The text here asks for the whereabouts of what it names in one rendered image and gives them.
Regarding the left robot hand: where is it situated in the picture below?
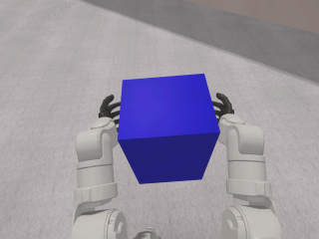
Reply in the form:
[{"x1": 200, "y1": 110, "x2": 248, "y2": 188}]
[{"x1": 99, "y1": 95, "x2": 121, "y2": 132}]

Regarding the right robot upper arm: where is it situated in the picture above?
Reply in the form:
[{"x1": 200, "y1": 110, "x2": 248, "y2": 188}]
[{"x1": 221, "y1": 204, "x2": 295, "y2": 239}]

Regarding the robot left thigh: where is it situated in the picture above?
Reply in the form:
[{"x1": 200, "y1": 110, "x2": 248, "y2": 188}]
[{"x1": 130, "y1": 229, "x2": 161, "y2": 239}]

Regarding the robot right forearm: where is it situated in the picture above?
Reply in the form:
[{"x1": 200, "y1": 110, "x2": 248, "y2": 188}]
[{"x1": 218, "y1": 114, "x2": 283, "y2": 239}]

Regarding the carton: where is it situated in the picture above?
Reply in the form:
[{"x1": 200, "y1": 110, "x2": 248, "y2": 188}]
[{"x1": 118, "y1": 74, "x2": 220, "y2": 184}]

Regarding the right robot hand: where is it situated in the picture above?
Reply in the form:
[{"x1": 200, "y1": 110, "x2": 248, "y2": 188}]
[{"x1": 212, "y1": 93, "x2": 234, "y2": 123}]

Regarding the left robot upper arm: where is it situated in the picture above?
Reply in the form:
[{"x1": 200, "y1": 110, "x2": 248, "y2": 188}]
[{"x1": 71, "y1": 208, "x2": 129, "y2": 239}]

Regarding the robot left forearm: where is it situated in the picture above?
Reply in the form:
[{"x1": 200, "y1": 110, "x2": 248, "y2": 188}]
[{"x1": 70, "y1": 117, "x2": 119, "y2": 239}]

